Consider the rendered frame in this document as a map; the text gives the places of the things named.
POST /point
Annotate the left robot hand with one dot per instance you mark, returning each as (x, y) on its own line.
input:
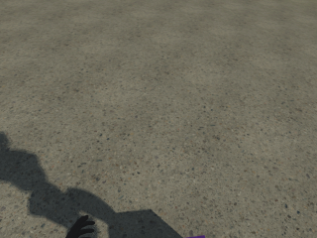
(76, 231)

